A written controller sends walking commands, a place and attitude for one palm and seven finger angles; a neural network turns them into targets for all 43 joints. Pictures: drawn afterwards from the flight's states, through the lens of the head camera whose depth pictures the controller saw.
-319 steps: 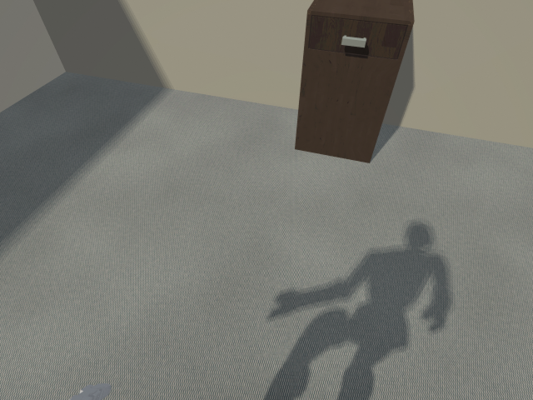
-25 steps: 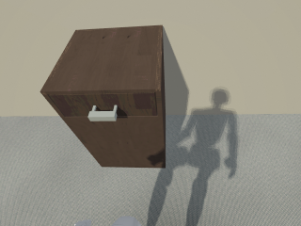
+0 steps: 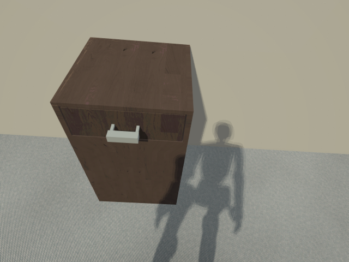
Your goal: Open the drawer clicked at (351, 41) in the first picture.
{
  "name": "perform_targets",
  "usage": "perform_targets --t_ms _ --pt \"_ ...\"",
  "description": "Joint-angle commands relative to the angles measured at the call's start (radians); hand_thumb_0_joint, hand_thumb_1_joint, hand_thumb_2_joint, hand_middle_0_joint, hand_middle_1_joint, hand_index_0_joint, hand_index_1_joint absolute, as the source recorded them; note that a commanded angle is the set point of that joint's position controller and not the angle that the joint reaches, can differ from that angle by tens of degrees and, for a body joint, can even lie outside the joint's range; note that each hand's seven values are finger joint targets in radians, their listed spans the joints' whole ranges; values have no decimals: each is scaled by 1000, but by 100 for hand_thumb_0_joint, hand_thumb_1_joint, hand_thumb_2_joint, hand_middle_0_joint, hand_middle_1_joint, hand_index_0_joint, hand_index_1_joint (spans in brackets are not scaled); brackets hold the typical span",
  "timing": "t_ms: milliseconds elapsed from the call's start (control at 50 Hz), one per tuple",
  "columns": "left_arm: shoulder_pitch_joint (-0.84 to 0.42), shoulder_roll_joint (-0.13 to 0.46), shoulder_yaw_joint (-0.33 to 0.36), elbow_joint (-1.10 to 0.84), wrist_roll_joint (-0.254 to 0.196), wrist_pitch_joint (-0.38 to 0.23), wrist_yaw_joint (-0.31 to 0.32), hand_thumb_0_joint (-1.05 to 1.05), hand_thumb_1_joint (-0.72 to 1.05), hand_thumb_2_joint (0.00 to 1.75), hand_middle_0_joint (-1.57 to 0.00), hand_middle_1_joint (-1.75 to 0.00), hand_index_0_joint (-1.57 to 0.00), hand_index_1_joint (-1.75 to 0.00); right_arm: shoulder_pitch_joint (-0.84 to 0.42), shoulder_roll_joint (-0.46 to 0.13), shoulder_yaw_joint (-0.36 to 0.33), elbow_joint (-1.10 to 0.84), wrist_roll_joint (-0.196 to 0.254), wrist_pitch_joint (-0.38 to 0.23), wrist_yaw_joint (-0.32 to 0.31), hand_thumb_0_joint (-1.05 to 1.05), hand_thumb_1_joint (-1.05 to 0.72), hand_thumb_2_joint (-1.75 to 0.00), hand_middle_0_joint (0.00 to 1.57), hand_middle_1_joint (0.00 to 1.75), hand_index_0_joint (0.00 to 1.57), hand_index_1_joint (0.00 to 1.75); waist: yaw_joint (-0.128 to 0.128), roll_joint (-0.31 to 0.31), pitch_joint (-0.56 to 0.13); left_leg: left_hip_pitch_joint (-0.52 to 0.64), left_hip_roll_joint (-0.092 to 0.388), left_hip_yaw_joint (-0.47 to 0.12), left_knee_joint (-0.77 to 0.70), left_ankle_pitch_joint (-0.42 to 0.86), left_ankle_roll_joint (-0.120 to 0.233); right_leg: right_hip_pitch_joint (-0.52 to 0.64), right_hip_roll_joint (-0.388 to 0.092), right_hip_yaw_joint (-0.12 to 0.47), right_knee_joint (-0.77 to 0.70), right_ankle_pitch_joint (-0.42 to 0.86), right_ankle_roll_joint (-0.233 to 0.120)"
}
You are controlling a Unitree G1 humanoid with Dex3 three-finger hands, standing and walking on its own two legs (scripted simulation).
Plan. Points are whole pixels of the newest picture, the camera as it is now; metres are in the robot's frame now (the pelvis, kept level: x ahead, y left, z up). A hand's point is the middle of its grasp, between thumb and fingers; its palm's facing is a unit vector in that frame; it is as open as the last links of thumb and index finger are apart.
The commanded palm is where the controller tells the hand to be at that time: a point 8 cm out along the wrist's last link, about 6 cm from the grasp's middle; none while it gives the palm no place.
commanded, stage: come to a stop and stand still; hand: left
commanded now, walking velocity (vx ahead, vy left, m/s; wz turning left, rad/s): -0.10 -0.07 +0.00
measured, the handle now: (124, 132) +0.53 +0.20 -0.09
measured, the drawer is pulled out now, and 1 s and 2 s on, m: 0.00 0.00 0.00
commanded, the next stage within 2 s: look again from close up in 0.64 s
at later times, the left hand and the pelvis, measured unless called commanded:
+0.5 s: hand out of the picture +0.07 +0.13 -0.18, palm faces +0.08 -0.97 -0.22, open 7.1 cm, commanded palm none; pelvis +0.03 -0.05 -0.01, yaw +2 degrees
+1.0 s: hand out of the picture -0.02 +0.14 -0.19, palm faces +0.05 -0.98 -0.18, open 7.4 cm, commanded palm none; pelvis +0.00 -0.02 -0.01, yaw +1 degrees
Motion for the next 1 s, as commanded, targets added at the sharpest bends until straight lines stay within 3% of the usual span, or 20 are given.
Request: perform_targets --t_ms 0,40,80,120,140,180,260,300,340,400,540,700,720,740,760,800,860,900,960,980 --pt "-108 13 -7 -87 -17 -28 4 0 90 90 -20 -30 -20 -30 76 -202 -44 3 -5 -13 -31 0 -90 -90 20 30 20 30 -47 231 73 76 270 -144 22 699 150 -51 -23 -20 -171 -92 -1" --pt "-70 1 -6 -72 -23 -32 9 0 90 90 -20 -30 -20 -30 58 -201 -49 12 -2 -8 -29 0 -90 -90 20 30 20 30 -28 235 48 52 242 -132 68 709 126 53 -6 -45 -317 -23 -13" --pt "10 16 -4 -37 -21 -47 14 0 90 90 -20 -30 -20 -30 59 -189 -51 18 8 -8 -25 0 -90 -90 20 30 20 30 4 183 -8 -16 180 -92 147 568 64 238 -15 -54 -512 259 -19" --pt "63 82 3 -5 -20 -58 32 0 90 90 -20 -30 -20 -30 59 -109 -34 10 21 -12 -14 0 -90 -90 20 30 20 30 10 -13 -83 -227 86 -1 191 110 -8 482 -197 119 -458 648 -81" --pt "57 99 -2 3 -22 -59 35 0 90 90 -20 -30 -20 -30 52 -87 -30 12 22 -9 -11 0 -90 -90 20 30 20 30 6 -48 -67 -239 56 15 194 -88 -15 460 -262 128 -466 711 -122" --pt "40 77 -2 5 -19 -64 43 0 90 90 -20 -30 -20 -30 33 -92 -35 17 16 9 -17 0 -90 -90 20 30 20 30 11 -156 -65 -217 65 10 299 -210 -21 428 -242 135 -498 820 -158" --pt "-48 39 -19 -11 -21 -52 48 0 90 90 -20 -30 -20 -30 43 -70 -27 49 16 17 -16 0 -90 -90 20 30 20 30 -18 -47 40 -166 88 -3 210 -75 -15 309 -199 63 -500 656 -155" --pt "-62 20 -25 -16 -26 -48 46 0 90 90 -20 -30 -20 -30 59 -72 -25 68 13 13 -13 0 -90 -90 20 30 20 30 -22 24 55 -68 103 -18 104 143 -7 223 -136 32 -511 434 -111" --pt "-65 8 -26 -23 -26 -45 45 0 90 90 -20 -30 -20 -30 32 -96 -21 65 8 10 -11 0 -90 -90 20 30 20 30 -9 57 92 -78 130 -21 75 177 -2 194 -89 17 -536 295 -78" --pt "-41 27 -24 -11 -24 -49 45 0 90 90 -20 -30 -20 -30 2 -96 -18 62 9 6 -13 0 -90 -90 20 30 20 30 0 135 95 -73 126 -2 78 247 -7 248 -92 24 -524 406 -70" --pt "-17 41 -28 -6 -22 -60 49 0 90 90 -20 -30 -20 -30 -17 -124 -19 40 11 7 -15 0 -90 -90 20 30 20 30 -9 42 21 -13 125 13 76 257 -12 298 -101 30 -524 547 -66" --pt "18 36 -35 11 -21 -60 50 0 90 90 -20 -30 -20 -30 -26 -126 -13 39 12 12 -14 0 -90 -90 20 30 20 30 -7 37 68 -15 118 17 45 169 -9 269 -96 42 -562 441 -65" --pt "146 85 -19 40 -6 -94 92 0 90 90 -20 -30 -20 -30 -151 -165 -29 -33 21 -9 1 0 -90 -90 20 30 20 30 59 -106 131 -247 78 101 363 -10 -33 311 -186 152 -523 1122 70" --pt "169 112 -15 -1 0 -106 90 0 90 90 -20 -30 -20 -30 -82 -114 -27 -80 22 5 2 0 -90 -90 20 30 20 30 8 -79 39 -276 48 -10 458 -154 3 390 -249 171 -476 1287 55" --pt "133 82 -24 -15 1 -109 86 0 90 90 -20 -30 -20 -30 -77 -118 -30 -77 21 5 3 0 -90 -90 20 30 20 30 -8 38 10 -289 48 -10 494 -145 9 403 -239 123 -470 1264 -12" --pt "77 80 -27 -45 -2 -101 74 0 90 90 -20 -30 -20 -30 -36 -82 -19 -83 29 1 15 0 -90 -90 20 30 20 30 -20 67 -115 -200 60 13 392 -143 6 398 -209 71 -466 908 -157" --pt "26 50 -36 -69 -7 -81 65 0 90 90 -20 -30 -20 -30 33 -89 -16 -63 19 -7 15 0 -90 -90 20 30 20 30 -47 -20 -57 -65 43 25 167 -6 2 213 -146 53 -463 351 -136" --pt "35 2 -45 -68 -14 -59 57 0 90 90 -20 -30 -20 -30 43 -132 -17 -62 7 -16 12 0 -90 -90 20 30 20 30 -24 137 65 -140 140 -84 84 29 44 113 -61 25 -448 24 -88" --pt "58 -9 -53 -57 -8 -50 47 0 90 90 -20 -30 -20 -30 1 -147 -8 -72 4 -13 8 0 -90 -90 20 30 20 30 7 217 163 -280 152 -130 -18 -78 70 168 -31 -15 -416 40 -76" --pt "72 -6 -55 -53 -7 -48 44 0 90 90 -20 -30 -20 -30 -7 -149 -6 -80 6 -12 7 0 -90 -90 20 30 20 30 14 191 185 -301 144 -127 -31 -130 71 172 -29 -12 -420 39 -76"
